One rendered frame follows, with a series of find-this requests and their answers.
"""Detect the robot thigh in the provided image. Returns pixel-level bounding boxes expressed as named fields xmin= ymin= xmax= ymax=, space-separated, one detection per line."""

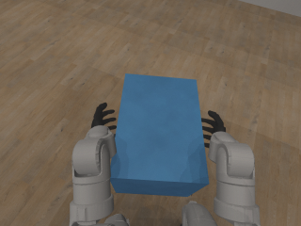
xmin=182 ymin=202 xmax=218 ymax=226
xmin=104 ymin=214 xmax=131 ymax=226

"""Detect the right robot forearm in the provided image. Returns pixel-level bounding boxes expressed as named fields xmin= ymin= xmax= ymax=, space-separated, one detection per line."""
xmin=208 ymin=131 xmax=261 ymax=226

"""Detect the right robot hand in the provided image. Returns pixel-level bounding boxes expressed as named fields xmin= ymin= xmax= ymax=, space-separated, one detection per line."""
xmin=201 ymin=110 xmax=226 ymax=148

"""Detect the left robot thigh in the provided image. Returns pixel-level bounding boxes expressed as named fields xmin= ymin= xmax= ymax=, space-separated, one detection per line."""
xmin=104 ymin=214 xmax=131 ymax=226

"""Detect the carton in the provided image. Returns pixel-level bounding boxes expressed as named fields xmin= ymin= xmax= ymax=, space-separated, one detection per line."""
xmin=110 ymin=73 xmax=209 ymax=197

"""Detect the left robot forearm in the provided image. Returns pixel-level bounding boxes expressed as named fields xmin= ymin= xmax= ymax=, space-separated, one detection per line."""
xmin=69 ymin=125 xmax=117 ymax=226

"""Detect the left robot hand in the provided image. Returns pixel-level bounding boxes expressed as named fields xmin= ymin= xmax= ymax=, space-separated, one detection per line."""
xmin=91 ymin=103 xmax=117 ymax=137

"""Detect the right robot thigh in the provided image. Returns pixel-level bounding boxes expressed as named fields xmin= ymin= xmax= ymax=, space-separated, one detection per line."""
xmin=182 ymin=202 xmax=218 ymax=226

